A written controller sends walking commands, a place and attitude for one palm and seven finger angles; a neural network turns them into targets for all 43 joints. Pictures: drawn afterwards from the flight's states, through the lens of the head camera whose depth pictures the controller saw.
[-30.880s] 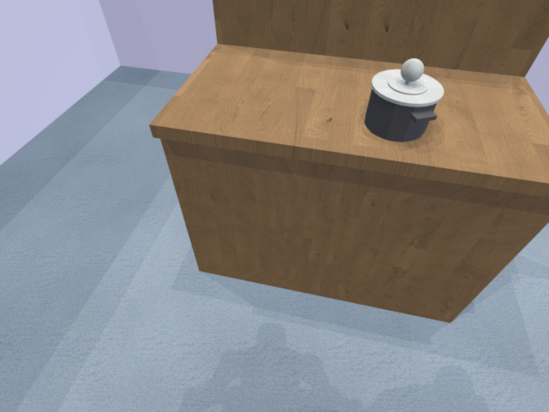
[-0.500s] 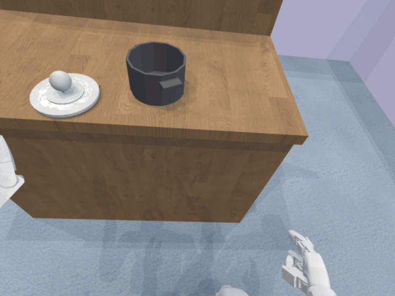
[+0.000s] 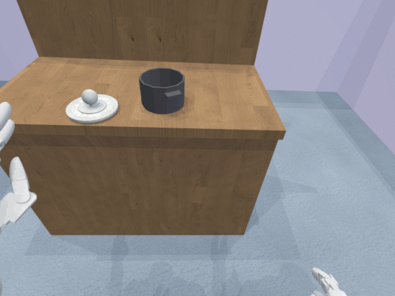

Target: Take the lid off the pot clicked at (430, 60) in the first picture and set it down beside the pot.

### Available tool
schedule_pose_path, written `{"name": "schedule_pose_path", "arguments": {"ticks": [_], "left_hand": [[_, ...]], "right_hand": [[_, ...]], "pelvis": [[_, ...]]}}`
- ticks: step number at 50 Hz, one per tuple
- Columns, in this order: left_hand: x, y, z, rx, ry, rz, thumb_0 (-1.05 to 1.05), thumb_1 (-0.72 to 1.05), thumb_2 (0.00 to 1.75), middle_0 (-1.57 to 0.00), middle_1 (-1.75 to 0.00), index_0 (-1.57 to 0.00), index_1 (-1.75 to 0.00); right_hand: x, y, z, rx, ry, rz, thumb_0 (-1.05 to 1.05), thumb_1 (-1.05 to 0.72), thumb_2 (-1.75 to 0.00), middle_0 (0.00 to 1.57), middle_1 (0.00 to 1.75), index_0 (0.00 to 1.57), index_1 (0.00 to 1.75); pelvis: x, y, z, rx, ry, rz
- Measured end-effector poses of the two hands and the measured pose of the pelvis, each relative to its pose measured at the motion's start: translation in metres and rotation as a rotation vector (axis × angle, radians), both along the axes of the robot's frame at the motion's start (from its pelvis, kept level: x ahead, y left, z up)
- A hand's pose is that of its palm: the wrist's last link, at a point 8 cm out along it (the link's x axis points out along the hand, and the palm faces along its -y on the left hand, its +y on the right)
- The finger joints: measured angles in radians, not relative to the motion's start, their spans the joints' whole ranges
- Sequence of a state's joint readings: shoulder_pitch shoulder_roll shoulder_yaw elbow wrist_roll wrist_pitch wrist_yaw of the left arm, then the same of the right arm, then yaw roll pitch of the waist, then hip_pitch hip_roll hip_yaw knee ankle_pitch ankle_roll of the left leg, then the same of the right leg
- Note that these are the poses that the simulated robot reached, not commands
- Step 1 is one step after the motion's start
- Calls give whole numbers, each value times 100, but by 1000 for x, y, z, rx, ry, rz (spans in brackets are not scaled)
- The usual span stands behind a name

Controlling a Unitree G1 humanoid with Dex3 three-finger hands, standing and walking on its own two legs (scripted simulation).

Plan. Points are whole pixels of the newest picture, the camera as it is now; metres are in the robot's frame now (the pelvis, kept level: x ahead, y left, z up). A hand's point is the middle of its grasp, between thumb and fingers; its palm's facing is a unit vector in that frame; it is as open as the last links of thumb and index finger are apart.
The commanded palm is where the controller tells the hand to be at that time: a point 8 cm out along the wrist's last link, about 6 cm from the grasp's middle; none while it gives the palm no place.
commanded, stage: stop stepping back and stand still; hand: left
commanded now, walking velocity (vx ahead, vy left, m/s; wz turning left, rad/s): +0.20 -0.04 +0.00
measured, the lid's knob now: (89, 97) +0.69 +0.39 +0.06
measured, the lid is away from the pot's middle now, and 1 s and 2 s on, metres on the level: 0.24 0.24 0.24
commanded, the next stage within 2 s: let the arm hang, fingers relaxed in 1.66 s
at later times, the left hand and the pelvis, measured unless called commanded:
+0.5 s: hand (32, 211) +0.20 +0.27 +0.16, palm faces +0.40 -0.81 -0.43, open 7.4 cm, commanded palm none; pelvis -0.01 +0.01 +0.01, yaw +5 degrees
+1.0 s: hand out of the picture +0.00 +0.22 -0.16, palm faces +0.12 -0.97 -0.23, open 7.2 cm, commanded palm none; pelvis +0.02 +0.01 +0.02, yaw +7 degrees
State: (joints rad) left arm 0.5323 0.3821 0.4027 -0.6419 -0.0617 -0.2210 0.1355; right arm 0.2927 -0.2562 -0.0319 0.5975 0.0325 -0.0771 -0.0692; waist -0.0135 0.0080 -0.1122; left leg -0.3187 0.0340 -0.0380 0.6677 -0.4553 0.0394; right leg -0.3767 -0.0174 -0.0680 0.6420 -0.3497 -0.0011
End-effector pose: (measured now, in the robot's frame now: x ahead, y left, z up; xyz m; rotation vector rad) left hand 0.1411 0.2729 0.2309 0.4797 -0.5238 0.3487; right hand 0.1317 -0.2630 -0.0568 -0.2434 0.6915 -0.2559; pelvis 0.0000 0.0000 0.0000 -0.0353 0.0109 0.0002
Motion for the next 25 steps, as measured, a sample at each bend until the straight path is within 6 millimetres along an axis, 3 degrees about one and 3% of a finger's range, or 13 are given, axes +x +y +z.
{"name": "schedule_pose_path", "arguments": {"ticks": [3,6,12,16,20,23,25], "left_hand": [[6,7,-13,-38,28,26,1,89,90,-21,-30,-21,-30],[4,-1,-19,-28,108,24,1,89,90,-21,-30,-21,-30],[-28,-31,-12,64,152,-60,1,89,90,-21,-30,-21,-30],[-37,-21,9,82,92,-13,1,88,90,-22,-30,-22,-30],[-25,1,13,54,51,57,1,88,90,-22,-30,-22,-30],[-6,18,-7,21,90,76,1,89,90,-21,-30,-21,-30],[19,33,-57,-46,298,102,0,89,90,-21,-30,-21,-30]], "right_hand": [[-12,3,1,19,-35,-15,1,-90,-90,20,30,20,30],[-24,9,2,72,-56,-8,1,-90,-90,20,30,20,30],[-34,10,-13,80,53,67,1,-90,-90,21,30,20,30],[-32,11,-8,61,105,73,2,-90,-90,21,30,20,30],[-16,16,-5,46,68,70,2,-90,-90,21,30,20,30],[0,24,-10,42,32,89,1,-90,-90,21,30,20,30],[7,29,-22,62,73,133,1,-90,-90,20,30,20,30]], "pelvis": [[-16,-3,-1,18,-23,0],[-21,-12,2,25,-23,7],[-25,-20,3,27,-33,30],[-19,-14,15,46,-17,21],[-14,-2,15,48,-17,43],[-12,10,8,23,-11,67],[-13,15,6,29,9,93]]}}
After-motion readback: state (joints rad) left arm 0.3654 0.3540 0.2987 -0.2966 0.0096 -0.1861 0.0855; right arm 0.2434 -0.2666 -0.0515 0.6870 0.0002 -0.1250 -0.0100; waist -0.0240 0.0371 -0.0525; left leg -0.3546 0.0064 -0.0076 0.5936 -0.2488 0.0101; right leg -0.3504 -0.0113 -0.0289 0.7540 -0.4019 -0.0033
